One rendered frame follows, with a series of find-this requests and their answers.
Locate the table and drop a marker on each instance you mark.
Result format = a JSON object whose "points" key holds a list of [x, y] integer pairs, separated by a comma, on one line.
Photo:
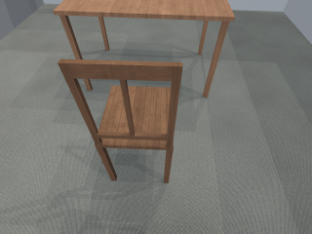
{"points": [[214, 10]]}

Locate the chair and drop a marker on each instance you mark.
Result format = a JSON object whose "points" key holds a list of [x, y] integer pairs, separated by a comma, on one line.
{"points": [[134, 117]]}

